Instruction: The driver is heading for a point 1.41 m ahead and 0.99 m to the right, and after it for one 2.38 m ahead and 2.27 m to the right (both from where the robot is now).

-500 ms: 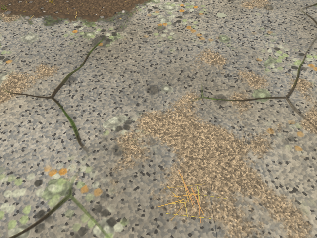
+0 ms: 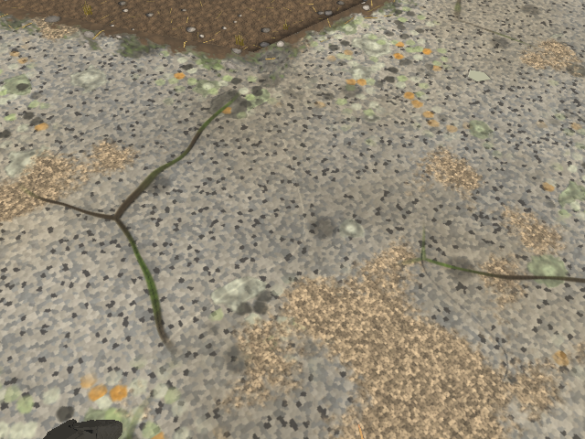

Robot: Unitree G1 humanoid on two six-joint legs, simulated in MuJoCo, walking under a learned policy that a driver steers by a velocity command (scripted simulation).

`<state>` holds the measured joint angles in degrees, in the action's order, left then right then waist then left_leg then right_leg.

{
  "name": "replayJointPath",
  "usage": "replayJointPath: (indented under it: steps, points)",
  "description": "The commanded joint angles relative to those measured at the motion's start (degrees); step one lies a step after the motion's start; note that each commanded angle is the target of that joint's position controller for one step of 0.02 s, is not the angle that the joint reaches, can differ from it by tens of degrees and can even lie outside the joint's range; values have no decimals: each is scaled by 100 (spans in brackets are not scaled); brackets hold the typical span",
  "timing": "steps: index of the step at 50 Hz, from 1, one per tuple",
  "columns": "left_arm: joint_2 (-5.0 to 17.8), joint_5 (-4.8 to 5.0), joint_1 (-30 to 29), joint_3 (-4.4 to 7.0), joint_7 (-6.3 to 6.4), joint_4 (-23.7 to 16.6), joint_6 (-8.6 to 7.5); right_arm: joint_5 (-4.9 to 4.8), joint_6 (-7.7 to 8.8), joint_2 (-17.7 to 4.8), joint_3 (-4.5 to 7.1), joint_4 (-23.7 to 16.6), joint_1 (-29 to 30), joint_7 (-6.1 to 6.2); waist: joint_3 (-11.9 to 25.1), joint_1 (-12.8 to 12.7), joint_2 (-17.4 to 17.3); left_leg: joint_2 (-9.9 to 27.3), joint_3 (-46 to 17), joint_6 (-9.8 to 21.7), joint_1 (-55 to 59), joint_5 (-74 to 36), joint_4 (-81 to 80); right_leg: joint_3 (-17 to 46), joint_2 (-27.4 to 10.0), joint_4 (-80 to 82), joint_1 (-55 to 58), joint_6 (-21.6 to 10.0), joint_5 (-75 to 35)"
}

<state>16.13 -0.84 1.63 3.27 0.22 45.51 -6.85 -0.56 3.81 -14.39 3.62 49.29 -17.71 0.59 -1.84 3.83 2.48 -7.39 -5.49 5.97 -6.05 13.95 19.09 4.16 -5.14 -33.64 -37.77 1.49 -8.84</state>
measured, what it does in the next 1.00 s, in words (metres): walks ahead, turning right: right foot, then left foot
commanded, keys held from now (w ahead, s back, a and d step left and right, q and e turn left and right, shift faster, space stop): e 1.00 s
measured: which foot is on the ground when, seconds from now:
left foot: down 0.00-0.14, up 0.16-0.50, down 0.52-1.00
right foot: up 0.00-0.08, down 0.10-0.54, up 0.56-0.98, down 1.00-1.00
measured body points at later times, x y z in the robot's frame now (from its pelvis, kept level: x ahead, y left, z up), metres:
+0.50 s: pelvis +0.16 -0.01 -0.01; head +0.20 -0.01 +0.44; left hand +0.34 +0.25 -0.12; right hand +0.25 -0.31 -0.12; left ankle +0.23 +0.12 -0.73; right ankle +0.22 -0.13 -0.74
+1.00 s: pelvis +0.17 -0.02 -0.01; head +0.20 -0.04 +0.44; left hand +0.47 +0.12 -0.09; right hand +0.13 -0.33 -0.12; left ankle +0.23 +0.11 -0.74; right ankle +0.11 -0.11 -0.75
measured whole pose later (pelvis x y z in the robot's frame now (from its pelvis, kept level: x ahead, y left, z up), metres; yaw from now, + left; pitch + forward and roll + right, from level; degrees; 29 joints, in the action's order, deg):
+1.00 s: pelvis +0.17 -0.02 -0.01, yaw -31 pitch +2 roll +0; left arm 16.8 1.2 8.8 4.6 -0.9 34.5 3.8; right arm -0.7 -0.3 -17.5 4.7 42.0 -10.4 1.6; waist -1.9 1.6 -0.8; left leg 7.3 9.5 -2.0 -16.0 17.6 33.1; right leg -2.1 -0.4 -30.8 -16.7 -0.6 13.6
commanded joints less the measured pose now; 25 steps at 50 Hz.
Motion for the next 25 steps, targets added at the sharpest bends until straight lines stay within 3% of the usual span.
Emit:
replayJointPath:
  steps: [1, 3, 5, 6, 7, 8, 9, 10, 11, 13, 14, 16, 18, 23, 25]
  points:
    - [253, 24, -337, -11, -130, -352, -77, 45, 10, -672, 100, -86, -290, 81, 258, 87, -764, 1321, -358, 316, -255, -2921, -55, -403, 373, 431, 961, -189, -435]
    - [447, 20, -210, 28, -187, -344, -98, 111, -17, -757, 106, -70, -188, 89, 387, -51, -765, 1551, -460, 295, 255, -3434, 389, -368, 434, 519, 994, -401, 229]
    - [686, -9, 614, 112, -206, -118, -142, 106, -41, -824, 111, -123, 85, 108, 729, -530, -752, 1381, -296, 124, 515, -4473, 1382, -491, 614, 953, 1820, -667, 122]
    - [989, -67, 1188, 182, -197, -47, -154, 161, -36, -787, 79, -233, 95, 119, 1284, -737, -421, 1039, -92, -91, 79, -3707, 2574, 62, 102, 741, 2949, -956, -1697]
    - [1338, -134, 1407, 216, -199, -117, -78, 208, 13, -467, -23, -210, -714, 92, 2100, -454, 793, 387, 146, -597, -1646, -471, 4698, 1717, -1252, 342, 4905, -2048, -3598]
    - [941, 1, 1509, 143, -207, -77, 37, 184, 20, -493, -85, -154, -1023, 21, 2698, -483, 1092, 145, -21, -766, -2534, 2397, 5482, 2910, -1764, 696, 5574, -2558, -3221]
    - [824, 121, 1254, 136, -182, -213, 157, 54, -36, -971, 34, -250, -572, -4, 2247, -596, 524, 422, -245, -790, -2914, 2149, 5921, 2839, -1514, 984, 5011, -2320, -1386]
    - [757, 135, 840, 121, -136, -356, 270, -10, -131, -1005, 70, -397, -4, 36, 1521, -595, 42, 573, -107, -807, -3163, 1787, 5904, 2413, -1216, 1245, 4155, -2010, -132]
    - [746, 105, 620, 100, -94, -435, 356, 17, -235, -955, 85, -464, 254, 93, 985, -521, -235, 691, -37, -820, -3150, 1533, 5621, 2186, -1086, 1543, 3226, -1869, 617]
    - [775, 27, 451, 117, -41, -498, 467, 84, -374, -767, 89, -562, 278, 190, 547, -274, 12, 812, 21, -790, -2556, 1241, 4592, 1798, -588, 1879, 2042, -1590, 1508]
    - [788, -9, 428, 141, -25, -532, 506, 101, -371, -601, 53, -544, 189, 219, 543, -224, 232, 733, 147, -809, -2288, 1161, 4093, 1562, -362, 1918, 1776, -1522, 1443]
    - [883, 7, 555, 215, 37, -579, 549, 97, -334, -506, 31, -528, 138, 262, 814, -244, 460, 615, 205, -894, -2018, 998, 3466, 1467, -276, 1834, 1808, -1554, 1053]
    - [951, 91, 599, 274, 96, -641, 604, 82, -332, -545, 34, -562, 258, 271, 1052, -301, 459, 577, 138, -949, -1826, 598, 2990, 1557, -263, 1792, 1878, -1500, 1386]
    - [934, 142, 691, 321, 170, -740, 755, 27, -274, -636, 65, -721, 599, 221, 911, -403, 657, 466, 51, -912, -1567, 357, 1925, 2093, -201, 1735, 1972, -1282, 2280]
    - [906, 184, 630, 320, 204, -800, 825, -1, -191, -662, 99, -671, 364, 165, 857, -218, 678, 459, 149, -778, -1008, -102, 911, 2168, -56, 1502, 1899, -1096, 2248]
